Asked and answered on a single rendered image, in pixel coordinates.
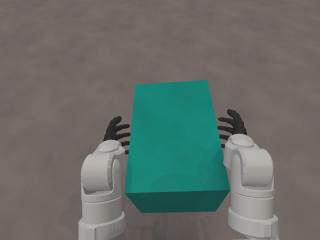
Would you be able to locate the carton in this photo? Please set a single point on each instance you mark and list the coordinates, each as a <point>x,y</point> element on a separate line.
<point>175,158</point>

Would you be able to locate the left robot hand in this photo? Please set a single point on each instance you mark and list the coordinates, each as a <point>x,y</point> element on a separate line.
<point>112,129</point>

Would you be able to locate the right robot forearm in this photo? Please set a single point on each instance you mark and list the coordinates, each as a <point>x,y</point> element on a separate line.
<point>252,189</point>

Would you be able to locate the right robot hand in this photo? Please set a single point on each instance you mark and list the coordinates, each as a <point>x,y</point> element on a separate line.
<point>236,122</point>

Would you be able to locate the left robot forearm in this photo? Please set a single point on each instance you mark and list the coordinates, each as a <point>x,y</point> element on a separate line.
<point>101,193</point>

